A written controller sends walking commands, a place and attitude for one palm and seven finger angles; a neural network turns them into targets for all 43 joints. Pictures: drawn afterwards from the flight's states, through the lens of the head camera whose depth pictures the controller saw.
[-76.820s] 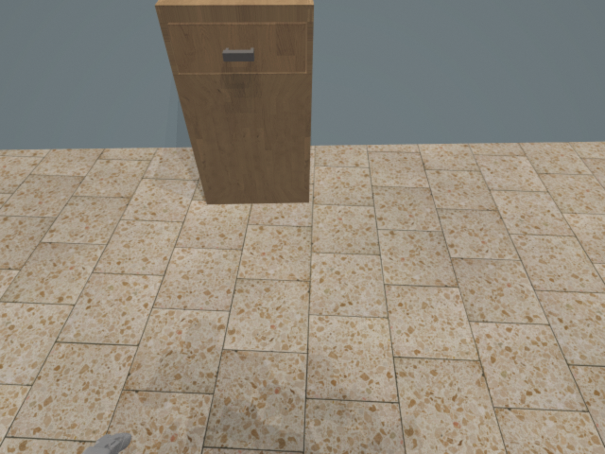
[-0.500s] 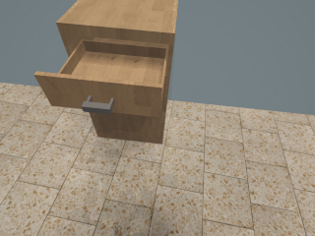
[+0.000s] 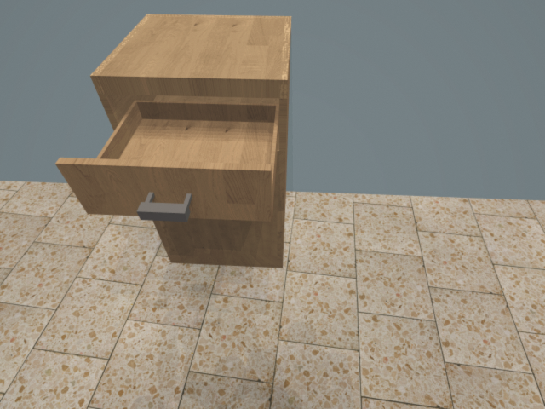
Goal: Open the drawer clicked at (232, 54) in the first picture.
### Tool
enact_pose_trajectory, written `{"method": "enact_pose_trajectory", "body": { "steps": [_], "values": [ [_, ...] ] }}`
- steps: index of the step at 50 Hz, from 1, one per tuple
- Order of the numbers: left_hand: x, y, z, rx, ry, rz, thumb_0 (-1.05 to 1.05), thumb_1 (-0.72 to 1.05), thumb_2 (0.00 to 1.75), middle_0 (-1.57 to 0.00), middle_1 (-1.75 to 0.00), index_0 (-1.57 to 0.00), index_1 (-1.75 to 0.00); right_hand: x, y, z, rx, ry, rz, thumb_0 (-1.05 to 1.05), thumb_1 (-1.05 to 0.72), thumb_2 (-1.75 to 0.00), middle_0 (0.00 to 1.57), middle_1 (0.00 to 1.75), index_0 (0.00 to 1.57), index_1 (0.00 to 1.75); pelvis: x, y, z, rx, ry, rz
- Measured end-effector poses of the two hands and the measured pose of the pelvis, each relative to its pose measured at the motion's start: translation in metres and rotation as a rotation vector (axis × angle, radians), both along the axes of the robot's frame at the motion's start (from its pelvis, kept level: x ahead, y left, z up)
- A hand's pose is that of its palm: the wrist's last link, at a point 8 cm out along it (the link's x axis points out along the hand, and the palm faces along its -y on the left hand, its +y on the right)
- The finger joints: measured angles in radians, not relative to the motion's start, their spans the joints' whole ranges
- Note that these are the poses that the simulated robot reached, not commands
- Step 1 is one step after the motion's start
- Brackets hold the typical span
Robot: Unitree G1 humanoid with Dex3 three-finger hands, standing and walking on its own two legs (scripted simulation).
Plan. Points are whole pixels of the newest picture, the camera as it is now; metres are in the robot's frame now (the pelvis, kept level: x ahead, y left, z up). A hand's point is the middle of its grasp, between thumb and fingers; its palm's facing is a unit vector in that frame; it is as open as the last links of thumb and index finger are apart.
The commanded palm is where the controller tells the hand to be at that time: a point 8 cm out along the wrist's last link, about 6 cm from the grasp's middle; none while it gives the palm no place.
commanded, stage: let the arm hang, fingers relaxed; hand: left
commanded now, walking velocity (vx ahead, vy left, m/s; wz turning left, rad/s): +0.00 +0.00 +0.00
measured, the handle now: (166, 204) +0.52 +0.26 -0.05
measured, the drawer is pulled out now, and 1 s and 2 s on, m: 0.27 0.27 0.27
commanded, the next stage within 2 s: look to check the result in 0.14 s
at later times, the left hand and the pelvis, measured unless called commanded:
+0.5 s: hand out of the picture +0.00 +0.15 -0.17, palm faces +0.04 -0.98 -0.20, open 7.4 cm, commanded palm none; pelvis +0.02 -0.01 +0.00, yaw +0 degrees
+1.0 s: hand out of the picture +0.02 +0.15 -0.17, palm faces +0.04 -0.98 -0.21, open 7.4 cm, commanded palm none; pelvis +0.02 -0.02 +0.00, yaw +0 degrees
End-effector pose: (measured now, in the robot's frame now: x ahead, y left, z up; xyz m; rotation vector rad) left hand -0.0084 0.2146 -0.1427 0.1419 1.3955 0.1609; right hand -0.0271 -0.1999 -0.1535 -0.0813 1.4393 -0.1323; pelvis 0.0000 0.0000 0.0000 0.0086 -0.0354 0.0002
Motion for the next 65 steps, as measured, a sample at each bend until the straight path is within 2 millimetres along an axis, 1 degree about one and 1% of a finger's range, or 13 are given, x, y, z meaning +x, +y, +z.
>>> {"method": "enact_pose_trajectory", "body": {
  "steps": [6,16,22,29,35,40,53,65],
  "values": [
    [0.004,-0.001,0.0,0.001,0.003,0.002,0.01,0.92,0.9,-0.2,-0.29,-0.2,-0.3,-0.004,-0.006,0.001,-0.011,0.023,-0.005,0.0,-0.91,-0.9,0.2,0.3,0.2,0.3,0.003,-0.003,0.0,0.0,0.003,0.001],
    [0.002,-0.006,0.002,0.006,0.032,0.011,0.0,0.91,0.9,-0.2,-0.29,-0.2,-0.3,-0.007,-0.012,0.001,-0.011,0.063,-0.007,0.0,-0.91,-0.9,0.2,0.3,0.2,0.3,0.009,-0.008,0.0,-0.001,0.01,0.003],
    [0.005,-0.01,0.002,0.004,0.042,0.013,0.0,0.91,0.9,-0.2,-0.29,-0.2,-0.3,-0.003,-0.014,0.001,-0.008,0.068,-0.009,0.0,-0.91,-0.9,0.2,0.3,0.2,0.3,0.014,-0.012,0.001,-0.002,0.014,0.003],
    [0.014,-0.015,0.002,0.006,0.026,0.012,0.0,0.91,0.9,-0.2,-0.29,-0.2,-0.3,0.007,-0.018,0.001,-0.009,0.051,-0.006,0.0,-0.91,-0.9,0.2,0.3,0.2,0.3,0.018,-0.016,0.001,-0.002,0.011,0.004],
    [0.021,-0.015,0.003,0.016,0.011,0.01,0.01,0.91,0.9,-0.2,-0.29,-0.2,-0.3,0.017,-0.023,0.0,-0.011,0.028,-0.002,0.0,-0.91,-0.9,0.2,0.3,0.2,0.3,0.02,-0.019,0.001,-0.002,0.009,0.004],
    [0.024,-0.015,0.004,0.021,0.001,0.011,0.01,0.91,0.9,-0.2,-0.29,-0.2,-0.3,0.021,-0.027,0.0,-0.014,0.026,0.002,0.0,-0.91,-0.9,0.2,0.3,0.2,0.3,0.021,-0.022,0.001,-0.004,0.01,0.006],
    [0.029,-0.015,0.003,0.018,0.003,0.008,0.0,0.9,0.9,-0.2,-0.29,-0.2,-0.3,0.016,-0.037,0.004,-0.039,0.047,-0.005,0.0,-0.91,-0.9,0.2,0.3,0.2,0.3,0.024,-0.023,0.001,-0.007,0.013,0.002],
    [0.037,-0.009,0.002,0.017,-0.006,0.0,0.0,0.9,0.9,-0.2,-0.29,-0.2,-0.3,0.016,-0.034,0.006,-0.045,0.05,-0.007,0.0,-0.91,-0.9,0.2,0.3,0.2,0.3,0.026,-0.02,0.002,-0.008,0.015,0.0]
  ]
}}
